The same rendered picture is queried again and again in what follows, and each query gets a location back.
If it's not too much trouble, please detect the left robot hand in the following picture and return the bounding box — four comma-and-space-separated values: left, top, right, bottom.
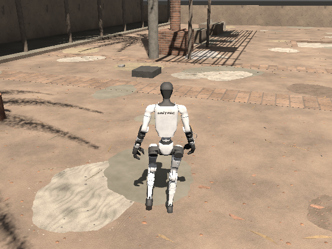
132, 147, 144, 160

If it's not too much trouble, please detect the robot left upper arm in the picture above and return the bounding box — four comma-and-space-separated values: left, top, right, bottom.
141, 104, 156, 133

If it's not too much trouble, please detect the right robot hand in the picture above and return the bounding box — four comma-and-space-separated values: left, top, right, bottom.
183, 144, 196, 155

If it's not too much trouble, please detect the robot right thigh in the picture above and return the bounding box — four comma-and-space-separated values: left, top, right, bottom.
169, 145, 184, 182

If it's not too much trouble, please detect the robot right upper arm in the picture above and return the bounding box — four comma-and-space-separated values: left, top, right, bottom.
177, 104, 191, 133

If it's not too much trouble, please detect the right robot forearm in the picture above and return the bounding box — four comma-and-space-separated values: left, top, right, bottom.
185, 125, 195, 145

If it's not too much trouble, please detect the robot head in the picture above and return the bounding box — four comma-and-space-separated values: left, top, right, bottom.
158, 82, 175, 106

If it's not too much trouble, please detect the left robot forearm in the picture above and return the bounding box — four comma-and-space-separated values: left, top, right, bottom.
134, 125, 145, 148

